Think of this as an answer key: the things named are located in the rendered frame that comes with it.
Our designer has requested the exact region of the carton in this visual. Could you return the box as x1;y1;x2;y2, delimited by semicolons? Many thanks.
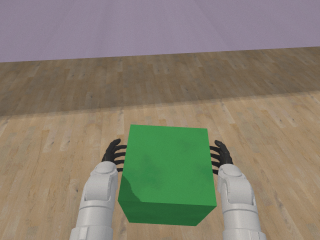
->
117;124;217;226

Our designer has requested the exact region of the right robot forearm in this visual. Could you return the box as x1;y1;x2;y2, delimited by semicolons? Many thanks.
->
217;163;267;240

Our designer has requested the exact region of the left robot hand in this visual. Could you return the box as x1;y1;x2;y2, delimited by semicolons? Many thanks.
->
101;138;127;172

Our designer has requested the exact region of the right robot hand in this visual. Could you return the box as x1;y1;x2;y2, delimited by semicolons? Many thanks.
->
209;140;233;175

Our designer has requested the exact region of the left robot forearm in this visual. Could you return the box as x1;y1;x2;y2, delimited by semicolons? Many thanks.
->
69;161;118;240

